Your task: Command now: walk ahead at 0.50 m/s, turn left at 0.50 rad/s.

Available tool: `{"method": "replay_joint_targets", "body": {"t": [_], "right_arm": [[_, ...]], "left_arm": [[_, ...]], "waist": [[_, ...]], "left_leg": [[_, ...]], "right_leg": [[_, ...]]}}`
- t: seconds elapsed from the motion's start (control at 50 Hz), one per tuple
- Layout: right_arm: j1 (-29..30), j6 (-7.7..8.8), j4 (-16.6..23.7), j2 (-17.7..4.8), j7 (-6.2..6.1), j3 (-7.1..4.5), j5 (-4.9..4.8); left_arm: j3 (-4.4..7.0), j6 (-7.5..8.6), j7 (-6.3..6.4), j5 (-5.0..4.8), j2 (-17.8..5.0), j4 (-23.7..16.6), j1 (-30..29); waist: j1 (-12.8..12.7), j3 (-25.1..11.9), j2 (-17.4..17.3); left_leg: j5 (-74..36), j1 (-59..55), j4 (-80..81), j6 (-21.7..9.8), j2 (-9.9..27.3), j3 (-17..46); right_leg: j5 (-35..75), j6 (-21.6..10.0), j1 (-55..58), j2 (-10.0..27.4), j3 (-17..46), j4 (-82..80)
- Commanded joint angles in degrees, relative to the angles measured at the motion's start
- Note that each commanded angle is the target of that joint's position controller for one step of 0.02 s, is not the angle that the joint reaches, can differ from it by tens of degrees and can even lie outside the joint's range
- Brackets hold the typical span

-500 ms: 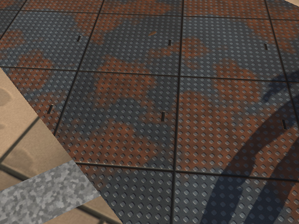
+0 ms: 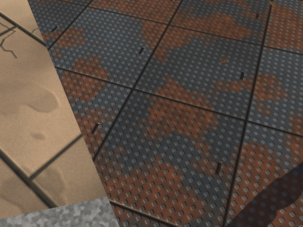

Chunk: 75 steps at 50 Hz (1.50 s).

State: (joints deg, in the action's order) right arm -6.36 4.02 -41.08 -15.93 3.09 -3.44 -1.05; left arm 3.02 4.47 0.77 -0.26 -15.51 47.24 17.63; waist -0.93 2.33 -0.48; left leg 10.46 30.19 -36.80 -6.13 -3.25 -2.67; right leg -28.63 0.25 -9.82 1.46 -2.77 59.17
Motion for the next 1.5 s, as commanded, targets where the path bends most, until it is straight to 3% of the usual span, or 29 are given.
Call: {"method": "replay_joint_targets", "body": {"t": [0.02, 0.06, 0.14, 0.24, 0.3, 0.36, 0.4, 0.42, 0.44, 0.46, 0.48, 0.52, 0.54, 0.6, 0.7, 0.84, 0.88, 0.92, 0.94, 0.96, 0.98, 1.0, 1.04, 1.14, 1.26, 1.36, 1.44, 1.48, 1.5], "right_arm": [[-14.55, 0.34, 0.82, -9.48, -1.05, -3.00, -0.04], [-7.60, 0.25, 3.10, -6.46, -1.25, -1.91, 0.41], [-7.01, 0.48, 3.87, -7.82, -2.22, -2.29, 0.47], [-11.40, -0.43, 2.57, -8.91, -3.55, -2.62, -0.46], [-14.30, -0.79, 1.34, -8.46, -3.70, -2.33, -0.49], [-14.98, -1.00, 0.66, -8.32, -3.76, -2.24, -0.09], [-13.36, -1.19, 1.07, -7.70, -3.63, -2.03, 0.14], [-12.58, -1.00, 1.89, -5.57, -3.42, -1.17, 0.53], [-17.87, -0.41, 2.67, -2.79, -3.50, -0.14, 0.34], [-21.21, 0.13, 2.20, -2.68, -3.52, 0.35, -0.49], [-16.92, 0.38, 2.43, -7.42, -3.36, -0.68, -1.11], [-7.64, 0.47, 4.77, -7.19, -3.06, -0.61, 0.12], [-6.92, 0.45, 4.97, -6.56, -2.97, -0.84, 0.81], [-9.20, -0.08, 4.23, -3.82, -2.67, -0.41, 0.55], [-0.87, 0.41, 6.08, -1.41, -2.55, 0.69, 0.94], [9.04, 1.34, 9.23, -2.25, -0.87, 0.44, -0.13], [7.43, 1.64, 9.23, -3.46, -0.57, -0.06, -0.02], [-4.18, 1.63, 5.88, -6.92, -1.15, -1.98, 0.58], [-15.01, 1.44, 3.93, -10.89, -1.84, -3.23, 1.23], [-18.62, 1.06, 3.07, -15.48, -1.87, -4.18, 1.67], [-19.79, 0.81, 2.91, -10.17, -1.92, -2.94, 1.02], [-16.34, 0.85, 2.90, -8.21, -2.08, -2.09, 0.85], [-9.57, 1.16, 2.97, -5.27, -1.78, -1.13, 1.35], [-6.83, 3.21, 0.38, -5.05, -1.86, -1.61, 1.86], [-8.63, 2.65, -2.34, -7.05, -3.11, -2.10, 1.68], [-13.25, 0.87, -5.18, -8.93, -3.61, -2.72, 0.66], [-12.40, -0.80, -5.48, -11.45, -4.31, -3.36, -0.06], [-11.77, -1.25, -5.57, -11.14, -4.72, -2.82, -0.12], [-13.71, -0.39, -3.77, -6.52, -4.46, -1.19, 1.45]], "left_arm": [[0.65, 4.75, -1.21, -1.88, -7.56, -9.27, -6.04], [1.36, 4.03, -0.34, 0.50, -7.88, -9.10, -5.72], [1.13, 1.56, 0.11, 1.42, -5.51, -9.87, -4.58], [-0.03, 1.87, -0.27, 0.93, -3.06, -12.49, -15.52], [0.15, 2.69, -1.43, 0.14, -4.14, -13.13, -18.77], [0.96, 3.52, -2.16, 0.17, -6.08, -13.51, -18.23], [1.98, 3.93, -1.85, 0.46, -7.49, -11.99, -11.80], [2.79, 4.19, -1.50, 1.21, -9.65, -11.00, -4.67], [4.14, 4.04, -1.32, 1.97, -14.59, -9.76, 3.67], [4.39, 3.27, -1.95, 0.50, -13.67, -6.92, 8.52], [3.06, 3.05, -1.97, -0.61, -9.36, -7.43, 6.68], [1.81, 2.13, -1.82, 0.28, -6.53, -8.18, 0.52], [1.31, 2.18, -1.87, 0.59, -5.34, -8.23, -1.21], [1.16, 2.45, -2.05, 0.28, -5.44, -7.33, -1.87], [1.86, 1.77, -1.36, -0.41, -8.50, -4.76, 0.65], [1.97, 0.14, -1.15, -1.21, -9.97, -0.88, 6.21], [2.29, -0.49, -0.82, -1.23, -10.93, -0.40, 5.66], [2.02, -0.90, -0.52, -1.14, -10.61, -0.59, 4.22], [0.89, -0.69, -0.35, 0.04, -8.21, -2.11, 3.40], [-1.24, 0.42, -0.68, -0.05, -1.55, -3.04, 10.54], [-0.19, 1.32, -0.96, -1.16, -6.23, -1.92, 8.44], [0.84, 1.65, -1.16, -2.43, -9.28, -3.57, 3.30], [0.94, 1.16, -0.90, -1.33, -8.10, -4.52, -1.39], [1.06, -1.85, -0.56, -1.25, -4.52, -4.00, 0.25], [0.61, -1.51, -1.91, -0.86, -2.76, -6.82, -8.72], [0.12, -1.48, -3.65, -0.93, -2.09, -11.48, -17.34], [1.46, -1.86, -4.51, -0.73, -4.42, -13.20, -14.35], [4.41, -2.05, -3.49, -0.84, -9.30, -9.32, 1.57], [5.90, -2.48, -2.11, -0.58, -15.01, -7.55, 8.84]], "waist": [[6.91, -13.54, -2.17], [1.71, -6.86, 0.89], [-0.62, -4.65, -1.44], [3.87, -3.84, -4.18], [5.81, -3.87, -5.29], [4.92, -3.31, -6.41], [1.04, -5.16, -7.02], [-2.41, -11.19, -5.11], [-2.96, -20.06, 5.96], [-3.22, -22.50, 19.18], [-4.28, -14.66, 11.59], [-2.84, -3.90, 3.15], [-1.28, -2.47, 3.26], [0.83, -2.90, 6.21], [-1.43, -2.07, 4.50], [-4.27, 0.54, 5.25], [-2.42, -0.29, 5.83], [3.90, -7.53, 4.83], [8.32, -15.90, 0.39], [5.80, -23.05, -14.70], [7.96, -23.38, -11.90], [7.59, -14.39, -8.27], [4.05, -6.20, -3.12], [0.01, -2.22, -3.63], [2.75, 0.25, -2.26], [5.87, 3.12, -1.61], [2.04, -1.34, -4.83], [-6.87, -9.81, -3.06], [-7.47, -16.03, 7.22]], "left_leg": [[2.50, -42.79, 19.29, -13.59, 18.76, 36.42], [-9.02, -25.93, 21.35, -11.57, 14.76, 26.93], [-19.34, -15.13, 23.81, -11.39, 10.84, 19.18], [-12.74, -13.94, 21.58, -7.05, 6.82, 16.11], [-8.39, -18.29, 19.54, -6.50, 9.46, 19.22], [-9.02, -23.98, 15.64, -5.37, 12.59, 23.68], [-17.93, -24.77, 9.69, -3.66, 10.77, 23.20], [-19.17, -21.50, -0.70, -1.84, 7.86, 20.37], [-6.93, -4.96, -19.93, 2.19, 0.71, 13.80], [21.55, 9.13, -33.76, 4.42, -2.60, 11.51], [19.91, 15.26, -38.82, 4.05, 0.58, 14.26], [11.44, 15.34, -35.76, 3.87, 5.16, 9.99], [8.68, 13.05, -31.95, 3.93, 7.20, 9.53], [6.07, 8.20, -25.74, 4.94, 8.53, 7.06], [-6.68, 7.67, -8.26, 6.37, 8.72, 4.80], [-9.83, 4.57, 5.38, 4.57, 5.93, 3.35], [-6.18, 0.98, 7.59, 2.93, 4.97, 2.70], [-7.13, -16.86, 10.24, 0.07, 2.68, 0.49], [-10.07, -34.07, 7.83, -3.68, 11.56, 9.85], [0.16, -53.83, 11.98, -12.56, 25.39, 35.43], [7.53, -52.68, 17.11, -12.29, 26.33, 42.76], [6.44, -45.41, 18.33, -9.66, 24.57, 34.02], [-1.71, -30.94, 21.93, -7.15, 19.96, 22.16], [-12.39, -20.77, 28.72, -6.41, 17.72, 9.03], [-16.05, -23.87, 29.89, -3.66, 15.94, -1.89], [-18.63, -33.34, 27.23, -2.72, 19.15, -4.88], [-47.30, -36.98, 14.99, -0.50, 19.81, -7.71], [-47.91, -28.15, -5.87, 2.16, 16.56, -9.75], [-18.84, -8.34, -25.78, 4.77, 11.74, -10.26]], "right_leg": [[4.69, -2.01, -37.92, 0.86, 9.21, 19.32], [9.46, -1.01, -30.01, 4.54, 8.43, 10.51], [14.38, 2.30, -25.27, 4.57, 6.03, 0.76], [31.36, 3.54, -21.50, 0.31, 5.00, -21.37], [34.08, 2.76, -20.09, -0.50, 5.37, -27.31], [28.36, -0.02, -18.98, -0.52, 5.81, -30.66], [26.31, -2.85, -10.22, -1.69, 3.84, -34.22], [27.70, -6.01, 1.60, 3.04, 7.91, -32.66], [25.18, -14.01, 22.97, 14.33, 25.48, -31.84], [11.74, -19.23, 30.11, 21.57, 45.72, -39.49], [2.12, -17.08, 25.20, 20.42, 44.46, -41.70], [9.23, -14.23, 10.78, 15.69, 30.70, -44.18], [14.53, -13.56, 6.53, 13.65, 26.90, -45.50], [24.50, -13.61, 1.53, 10.58, 19.39, -48.27], [32.63, -12.81, 2.01, 9.23, 11.54, -50.14], [32.10, -10.86, 8.51, 11.91, 10.90, -46.97], [37.80, -9.79, 10.88, 12.81, 10.98, -43.83], [52.33, -7.47, 8.24, 9.08, 7.11, -30.46], [41.86, -5.24, -2.21, 6.14, 4.54, -14.51], [6.29, -1.32, -26.01, -3.44, 2.98, 6.70], [-3.95, -1.62, -32.87, -2.42, 10.47, 14.45], [0.31, -2.04, -36.13, 0.11, 10.51, 15.94], [8.39, -1.59, -32.60, 4.13, 8.61, 10.40], [16.81, 0.14, -28.17, 5.93, 9.89, 4.64], [33.30, -0.26, -29.37, 4.80, 7.05, -12.89], [29.95, -2.41, -32.61, 4.00, 3.04, -21.34], [18.33, -6.33, -22.36, -1.48, -2.74, -22.91], [22.63, -10.16, 2.04, -4.90, -1.81, -28.80], [23.69, -15.49, 22.41, 8.03, 18.31, -28.99]]}}
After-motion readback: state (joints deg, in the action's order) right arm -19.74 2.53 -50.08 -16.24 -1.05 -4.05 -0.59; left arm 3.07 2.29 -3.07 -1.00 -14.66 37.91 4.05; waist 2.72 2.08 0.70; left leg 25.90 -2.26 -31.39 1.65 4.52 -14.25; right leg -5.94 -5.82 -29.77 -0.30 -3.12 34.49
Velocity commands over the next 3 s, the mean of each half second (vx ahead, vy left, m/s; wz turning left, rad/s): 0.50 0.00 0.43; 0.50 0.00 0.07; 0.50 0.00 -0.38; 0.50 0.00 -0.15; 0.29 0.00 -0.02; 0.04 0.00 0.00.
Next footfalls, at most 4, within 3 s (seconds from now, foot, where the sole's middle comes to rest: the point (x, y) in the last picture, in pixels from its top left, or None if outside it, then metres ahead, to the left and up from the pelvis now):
0.42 right None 0.43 -0.10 -0.75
0.94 left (116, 179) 0.64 0.20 -0.75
1.48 right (161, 122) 0.96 0.00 -0.75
2.02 left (123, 75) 1.30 0.22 -0.75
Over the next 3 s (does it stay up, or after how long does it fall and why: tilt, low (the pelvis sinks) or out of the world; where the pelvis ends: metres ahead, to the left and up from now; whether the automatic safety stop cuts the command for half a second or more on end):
stays up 1.33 0.10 0.02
